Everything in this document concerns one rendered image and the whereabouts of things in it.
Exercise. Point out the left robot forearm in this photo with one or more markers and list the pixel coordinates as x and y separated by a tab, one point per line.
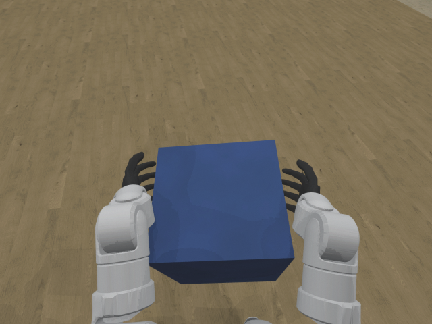
124	287

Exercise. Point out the left robot hand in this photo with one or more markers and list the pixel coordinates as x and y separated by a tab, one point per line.
133	169

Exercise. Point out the right robot hand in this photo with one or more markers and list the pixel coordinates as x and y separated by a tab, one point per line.
309	183

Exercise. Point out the carton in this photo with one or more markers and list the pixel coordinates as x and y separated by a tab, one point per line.
220	214

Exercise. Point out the right robot forearm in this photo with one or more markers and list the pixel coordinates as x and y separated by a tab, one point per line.
330	257

